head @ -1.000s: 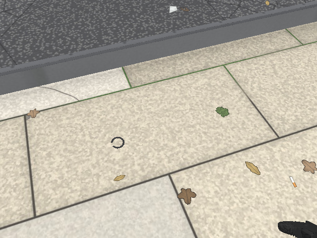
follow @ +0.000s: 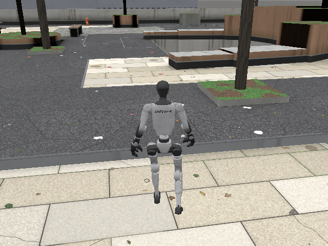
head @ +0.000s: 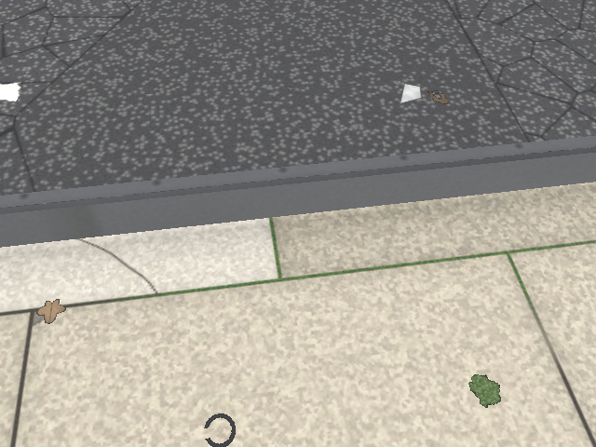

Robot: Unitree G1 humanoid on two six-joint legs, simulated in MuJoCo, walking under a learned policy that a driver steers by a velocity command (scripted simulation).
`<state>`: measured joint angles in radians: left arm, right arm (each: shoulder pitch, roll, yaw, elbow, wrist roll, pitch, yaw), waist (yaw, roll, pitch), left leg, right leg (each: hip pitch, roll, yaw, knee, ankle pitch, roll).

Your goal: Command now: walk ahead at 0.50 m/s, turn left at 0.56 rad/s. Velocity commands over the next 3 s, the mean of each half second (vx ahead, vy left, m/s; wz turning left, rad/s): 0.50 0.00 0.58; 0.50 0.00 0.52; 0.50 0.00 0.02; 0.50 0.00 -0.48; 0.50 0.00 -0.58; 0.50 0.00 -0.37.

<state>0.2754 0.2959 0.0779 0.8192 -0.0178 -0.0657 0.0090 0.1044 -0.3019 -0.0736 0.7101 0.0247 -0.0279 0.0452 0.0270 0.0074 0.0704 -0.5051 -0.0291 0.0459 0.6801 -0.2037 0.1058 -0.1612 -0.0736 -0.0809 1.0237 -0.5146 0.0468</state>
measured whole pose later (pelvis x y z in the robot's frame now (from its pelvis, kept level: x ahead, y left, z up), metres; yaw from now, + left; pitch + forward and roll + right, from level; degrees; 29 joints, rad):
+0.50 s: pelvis +0.29 -0.02 +0.01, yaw +17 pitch +2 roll +0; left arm 0.08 0.28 0.04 0.69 0.05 -0.09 -0.01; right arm 0.35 -0.32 -0.08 0.75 -0.02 -0.02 0.00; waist -0.06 0.02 0.02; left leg -0.26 -0.09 -0.14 0.99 -0.48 0.06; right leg -0.43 0.02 0.01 0.55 -0.17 -0.01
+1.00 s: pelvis +0.51 +0.12 +0.02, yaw +33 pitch +1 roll -1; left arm 0.35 0.27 0.03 0.86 0.02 -0.04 -0.02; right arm 0.10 -0.28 -0.03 0.70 -0.04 -0.03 0.03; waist 0.06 -0.01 0.06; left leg -0.38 -0.05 0.04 0.57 -0.21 0.09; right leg -0.26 -0.08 -0.08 1.07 -0.42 0.00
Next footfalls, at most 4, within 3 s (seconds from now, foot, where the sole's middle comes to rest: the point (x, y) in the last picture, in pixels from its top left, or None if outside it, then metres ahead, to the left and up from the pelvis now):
0.42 right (361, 445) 0.44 -0.10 -0.75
0.90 left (211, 385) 0.56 0.23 -0.75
1.42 right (226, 268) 0.86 0.23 -0.75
1.90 left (110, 156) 1.11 0.54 -0.61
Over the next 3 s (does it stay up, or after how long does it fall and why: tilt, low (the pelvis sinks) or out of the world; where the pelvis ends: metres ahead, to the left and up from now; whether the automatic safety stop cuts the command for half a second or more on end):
stays up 1.64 0.49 0.15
